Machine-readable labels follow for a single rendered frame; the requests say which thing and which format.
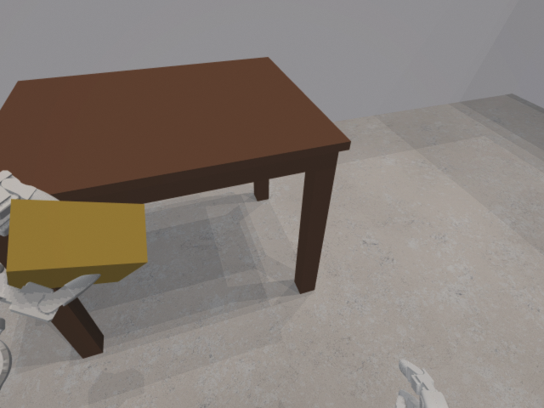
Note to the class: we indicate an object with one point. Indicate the table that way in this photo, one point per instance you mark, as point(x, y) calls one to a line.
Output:
point(153, 134)

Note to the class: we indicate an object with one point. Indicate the sponge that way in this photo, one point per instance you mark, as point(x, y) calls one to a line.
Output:
point(51, 243)

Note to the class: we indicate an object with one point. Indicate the robot right hand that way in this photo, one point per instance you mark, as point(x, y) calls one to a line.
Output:
point(423, 385)

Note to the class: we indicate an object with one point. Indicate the robot left hand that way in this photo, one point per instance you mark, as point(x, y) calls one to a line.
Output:
point(33, 300)

